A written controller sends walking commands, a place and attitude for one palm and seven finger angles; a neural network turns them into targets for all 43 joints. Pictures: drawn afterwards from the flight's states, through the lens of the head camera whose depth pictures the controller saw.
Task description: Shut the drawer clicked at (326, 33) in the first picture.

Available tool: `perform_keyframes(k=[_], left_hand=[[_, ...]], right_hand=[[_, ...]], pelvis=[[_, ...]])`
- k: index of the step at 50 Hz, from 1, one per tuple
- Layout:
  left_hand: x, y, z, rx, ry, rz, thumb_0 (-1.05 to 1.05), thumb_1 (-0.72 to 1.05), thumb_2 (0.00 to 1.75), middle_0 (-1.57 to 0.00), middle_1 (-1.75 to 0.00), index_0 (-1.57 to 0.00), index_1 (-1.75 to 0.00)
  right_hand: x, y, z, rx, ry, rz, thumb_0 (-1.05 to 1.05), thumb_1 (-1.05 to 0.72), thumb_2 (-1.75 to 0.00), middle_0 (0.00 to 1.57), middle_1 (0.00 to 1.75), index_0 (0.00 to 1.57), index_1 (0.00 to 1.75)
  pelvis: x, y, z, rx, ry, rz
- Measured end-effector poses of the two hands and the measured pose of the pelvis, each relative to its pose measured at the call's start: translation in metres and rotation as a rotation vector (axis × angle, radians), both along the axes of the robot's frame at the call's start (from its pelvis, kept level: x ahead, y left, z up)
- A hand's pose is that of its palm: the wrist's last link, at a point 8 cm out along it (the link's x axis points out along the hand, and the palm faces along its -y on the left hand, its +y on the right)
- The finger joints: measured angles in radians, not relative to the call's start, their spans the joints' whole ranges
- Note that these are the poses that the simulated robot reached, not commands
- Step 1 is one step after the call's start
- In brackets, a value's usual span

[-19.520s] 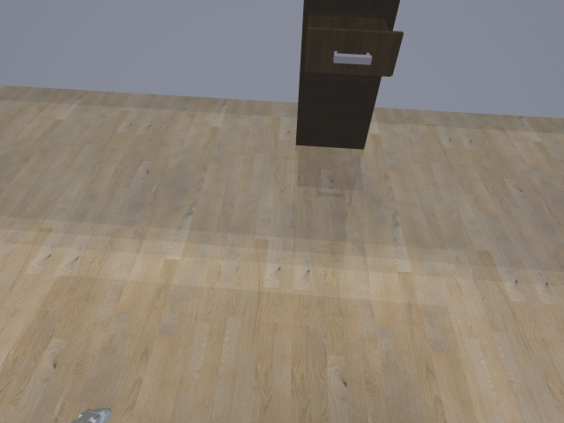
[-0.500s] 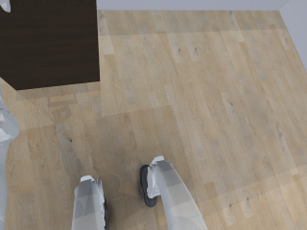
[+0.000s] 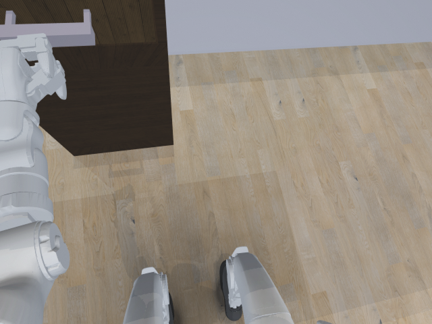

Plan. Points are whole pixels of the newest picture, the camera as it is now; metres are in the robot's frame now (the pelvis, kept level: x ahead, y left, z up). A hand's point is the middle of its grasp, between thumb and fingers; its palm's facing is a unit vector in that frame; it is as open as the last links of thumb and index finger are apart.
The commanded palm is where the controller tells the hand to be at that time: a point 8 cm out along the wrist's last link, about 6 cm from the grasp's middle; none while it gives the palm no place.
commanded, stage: draw the hand back to the body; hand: left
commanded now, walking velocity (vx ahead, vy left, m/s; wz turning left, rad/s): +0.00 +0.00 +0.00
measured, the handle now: (49, 25) +0.64 +0.24 +0.02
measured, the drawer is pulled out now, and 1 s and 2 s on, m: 0.00 0.00 0.00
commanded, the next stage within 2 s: step back with the hand held close in 1.22 s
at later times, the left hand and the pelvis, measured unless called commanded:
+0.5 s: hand out of the picture +0.35 +0.22 +0.15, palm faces +0.18 -0.95 -0.25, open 3.3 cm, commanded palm +0.31 +0.26 +0.18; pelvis +0.03 +0.00 +0.09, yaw +3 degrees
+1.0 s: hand out of the picture +0.22 +0.24 +0.26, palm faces +0.43 -0.81 -0.40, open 3.3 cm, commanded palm +0.16 +0.28 +0.29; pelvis +0.05 -0.01 +0.12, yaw +4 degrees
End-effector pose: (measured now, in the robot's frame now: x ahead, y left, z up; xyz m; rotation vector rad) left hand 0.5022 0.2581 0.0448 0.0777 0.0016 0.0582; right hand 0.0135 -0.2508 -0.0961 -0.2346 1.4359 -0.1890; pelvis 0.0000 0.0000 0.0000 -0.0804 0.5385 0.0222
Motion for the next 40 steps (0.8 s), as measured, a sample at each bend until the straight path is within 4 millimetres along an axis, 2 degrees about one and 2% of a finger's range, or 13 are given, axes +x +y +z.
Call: perform_keyframes(k=[4, 8, 13, 18, 22, 27, 34, 40], left_hand=[[-0.040, 0.003, 0.015, -0.011, 0.047, -0.003, 0.02, 0.90, 0.90, -1.40, -1.60, -1.40, -1.60], [-0.076, 0.008, 0.040, -0.028, 0.038, 0.032, 0.02, 0.90, 0.90, -1.40, -1.60, -1.40, -1.60], [-0.106, 0.012, 0.068, -0.026, 0.002, 0.035, 0.02, 0.90, 0.90, -1.40, -1.60, -1.40, -1.60], [-0.135, 0.008, 0.090, -0.025, -0.011, -0.005, 0.02, 0.90, 0.90, -1.40, -1.60, -1.40, -1.60], [-0.160, 0.005, 0.106, 0.107, 0.049, 0.065, 0.02, 0.90, 0.90, -1.40, -1.60, -1.40, -1.60], [-0.193, 0.009, 0.128, 0.184, 0.088, 0.181, 0.02, 0.90, 0.90, -1.40, -1.60, -1.40, -1.60], [-0.233, 0.017, 0.165, 0.223, 0.044, 0.286, 0.02, 0.90, 0.90, -1.40, -1.60, -1.40, -1.60], [-0.266, 0.016, 0.192, 0.260, -0.007, 0.317, 0.02, 0.90, 0.90, -1.40, -1.60, -1.40, -1.60]], right_hand=[[0.034, 0.004, 0.019, 0.030, -0.085, 0.020, 0.01, -0.90, -0.90, 0.20, 0.30, 0.20, 0.30], [0.073, 0.005, 0.039, 0.031, -0.201, 0.075, 0.01, -0.90, -0.90, 0.20, 0.30, 0.20, 0.30], [0.119, 0.003, 0.059, 0.016, -0.343, 0.134, 0.01, -0.90, -0.90, 0.20, 0.30, 0.20, 0.30], [0.154, 0.005, 0.078, 0.023, -0.477, 0.156, 0.01, -0.90, -0.90, 0.20, 0.30, 0.20, 0.30], [0.173, 0.012, 0.092, 0.032, -0.549, 0.147, 0.01, -0.90, -0.90, 0.20, 0.30, 0.20, 0.30], [0.191, 0.024, 0.109, 0.053, -0.617, 0.158, 0.01, -0.90, -0.90, 0.20, 0.30, 0.20, 0.30], [0.208, 0.038, 0.124, 0.082, -0.684, 0.210, 0.01, -0.90, -0.90, 0.20, 0.30, 0.20, 0.30], [0.217, 0.042, 0.132, 0.101, -0.730, 0.244, 0.02, -0.90, -0.90, 0.20, 0.30, 0.20, 0.30]], pelvis=[[0.012, -0.001, 0.025, 0.011, -0.053, 0.003], [0.022, -0.002, 0.044, 0.020, -0.116, 0.020], [0.029, -0.003, 0.058, 0.028, -0.194, 0.042], [0.031, -0.003, 0.067, 0.039, -0.262, 0.045], [0.032, -0.003, 0.079, 0.057, -0.328, 0.038], [0.035, -0.004, 0.093, 0.071, -0.407, 0.037], [0.040, -0.007, 0.107, 0.080, -0.496, 0.044], [0.044, -0.009, 0.113, 0.083, -0.543, 0.045]])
